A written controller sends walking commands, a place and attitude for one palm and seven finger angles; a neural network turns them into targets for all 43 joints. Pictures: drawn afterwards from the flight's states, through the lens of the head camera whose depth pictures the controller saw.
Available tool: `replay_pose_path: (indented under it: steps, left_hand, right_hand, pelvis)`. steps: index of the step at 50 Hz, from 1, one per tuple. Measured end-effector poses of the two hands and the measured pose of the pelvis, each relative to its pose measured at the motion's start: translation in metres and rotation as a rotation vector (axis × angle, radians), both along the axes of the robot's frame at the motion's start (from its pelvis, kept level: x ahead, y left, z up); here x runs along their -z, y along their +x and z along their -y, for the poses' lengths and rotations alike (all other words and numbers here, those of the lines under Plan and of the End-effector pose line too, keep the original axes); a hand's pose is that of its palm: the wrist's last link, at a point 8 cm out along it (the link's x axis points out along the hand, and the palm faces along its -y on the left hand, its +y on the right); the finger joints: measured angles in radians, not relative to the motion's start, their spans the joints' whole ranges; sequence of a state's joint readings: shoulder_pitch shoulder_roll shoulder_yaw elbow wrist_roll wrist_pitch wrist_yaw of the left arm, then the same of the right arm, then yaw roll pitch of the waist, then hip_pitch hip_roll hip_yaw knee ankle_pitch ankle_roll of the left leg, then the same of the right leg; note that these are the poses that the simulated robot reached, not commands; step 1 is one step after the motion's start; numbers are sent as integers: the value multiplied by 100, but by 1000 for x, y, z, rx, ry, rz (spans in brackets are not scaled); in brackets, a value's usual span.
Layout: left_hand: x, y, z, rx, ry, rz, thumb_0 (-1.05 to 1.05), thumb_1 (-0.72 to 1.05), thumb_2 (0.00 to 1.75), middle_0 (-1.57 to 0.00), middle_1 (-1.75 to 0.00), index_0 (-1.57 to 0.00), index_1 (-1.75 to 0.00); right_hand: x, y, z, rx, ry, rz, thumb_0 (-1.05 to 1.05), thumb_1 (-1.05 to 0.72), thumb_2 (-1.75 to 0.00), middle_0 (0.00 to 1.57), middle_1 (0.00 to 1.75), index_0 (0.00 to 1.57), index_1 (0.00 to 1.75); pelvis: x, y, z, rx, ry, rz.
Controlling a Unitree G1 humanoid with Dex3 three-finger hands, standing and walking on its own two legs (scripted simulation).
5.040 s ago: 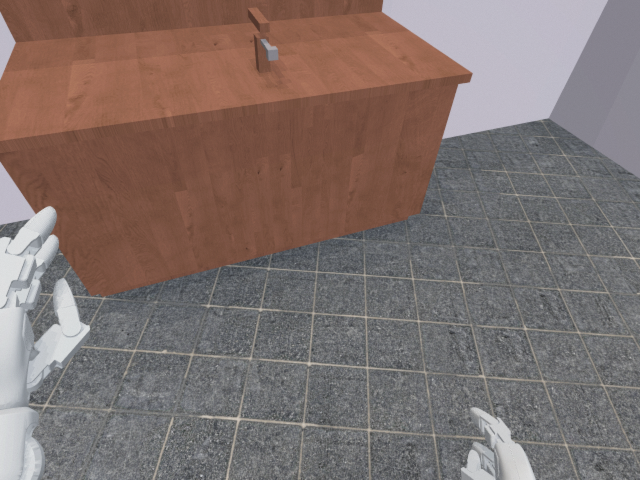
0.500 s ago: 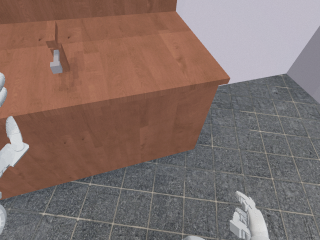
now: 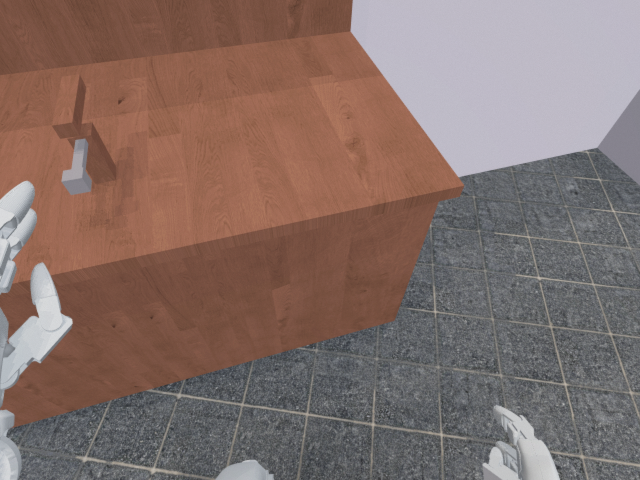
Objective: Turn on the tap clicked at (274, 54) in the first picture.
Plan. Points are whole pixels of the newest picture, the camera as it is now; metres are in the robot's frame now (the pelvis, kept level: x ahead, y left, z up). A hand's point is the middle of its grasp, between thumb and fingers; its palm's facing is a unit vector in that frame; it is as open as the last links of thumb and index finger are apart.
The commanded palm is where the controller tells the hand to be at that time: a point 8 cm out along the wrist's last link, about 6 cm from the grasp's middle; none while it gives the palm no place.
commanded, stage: take the last steps up to it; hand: left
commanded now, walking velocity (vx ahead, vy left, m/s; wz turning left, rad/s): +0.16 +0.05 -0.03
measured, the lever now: (77, 181) +0.49 +0.39 +0.06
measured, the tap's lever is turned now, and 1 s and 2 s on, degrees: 0 0 0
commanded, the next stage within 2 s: come to a stop and stand still in 0.06 s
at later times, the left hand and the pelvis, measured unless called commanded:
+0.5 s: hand (114, 275) +0.27 +0.21 +0.17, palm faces +0.37 -0.81 -0.46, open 7.4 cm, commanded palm +0.21 +0.26 +0.18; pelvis +0.05 -0.02 +0.00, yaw -1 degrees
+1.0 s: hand (47, 330) +0.21 +0.24 +0.17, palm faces +0.46 -0.81 -0.36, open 7.4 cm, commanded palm +0.16 +0.27 +0.18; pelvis +0.00 -0.01 +0.00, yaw +0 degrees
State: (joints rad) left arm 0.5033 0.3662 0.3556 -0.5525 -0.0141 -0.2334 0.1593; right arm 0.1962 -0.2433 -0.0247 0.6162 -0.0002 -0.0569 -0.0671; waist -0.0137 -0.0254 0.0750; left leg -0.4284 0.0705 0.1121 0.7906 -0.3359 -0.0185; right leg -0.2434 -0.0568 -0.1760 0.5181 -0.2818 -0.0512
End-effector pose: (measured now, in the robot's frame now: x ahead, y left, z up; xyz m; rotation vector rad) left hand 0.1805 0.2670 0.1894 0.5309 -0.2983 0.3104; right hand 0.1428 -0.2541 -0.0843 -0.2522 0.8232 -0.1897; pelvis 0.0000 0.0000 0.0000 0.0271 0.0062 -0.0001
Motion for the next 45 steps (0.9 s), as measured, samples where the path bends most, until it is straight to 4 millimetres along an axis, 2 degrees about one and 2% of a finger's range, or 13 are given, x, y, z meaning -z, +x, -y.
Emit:
replay_pose_path:
  steps: [5,10,15,20,26,31,35,39,45]
  left_hand:
    - [-3,17,-17,10,12,80,1,89,90,-22,-30,-22,-30]
    - [-2,41,-29,-16,-19,101,1,89,90,-21,-30,-22,-30]
    - [-7,49,-11,9,-18,56,1,89,90,-21,-30,-21,-30]
    - [-3,49,12,-1,26,-8,1,89,90,-21,-30,-21,-30]
    - [6,48,22,-48,-19,-67,1,89,90,-21,-30,-22,-30]
    - [7,38,22,-49,-18,-79,1,89,90,-22,-30,-22,-30]
    - [4,21,14,-39,-15,-48,1,89,90,-22,-30,-22,-30]
    - [4,1,-1,-35,-23,9,1,89,90,-22,-30,-22,-30]
    - [6,-12,-21,-93,-54,43,1,89,90,-21,-30,-22,-30]
  right_hand:
    - [-7,26,-4,18,-47,57,1,-91,-90,20,30,20,30]
    - [-7,49,-31,7,17,95,1,-91,-90,20,30,20,30]
    - [-6,62,-57,-51,123,113,1,-91,-90,20,30,20,30]
    - [8,68,-57,-86,187,110,1,-90,-90,21,30,20,30]
    - [16,61,-25,-62,153,49,1,-90,-90,21,30,20,30]
    - [6,49,2,-22,69,32,1,-91,-90,21,30,20,30]
    - [-4,38,13,-13,6,32,1,-91,-90,20,30,20,30]
    - [-9,26,10,-10,-39,43,1,-91,-90,20,30,20,30]
    - [-11,11,-20,-36,15,63,1,-91,-90,20,30,20,30]
  pelvis:
    - [10,22,-14,13,-17,19]
    - [8,36,-16,14,-20,21]
    - [3,46,-7,21,-28,18]
    - [7,50,12,22,-25,36]
    - [3,45,22,18,3,17]
    - [0,35,23,4,16,8]
    - [1,24,17,-6,7,4]
    - [6,13,6,-11,-18,18]
    - [2,6,1,-9,-30,29]
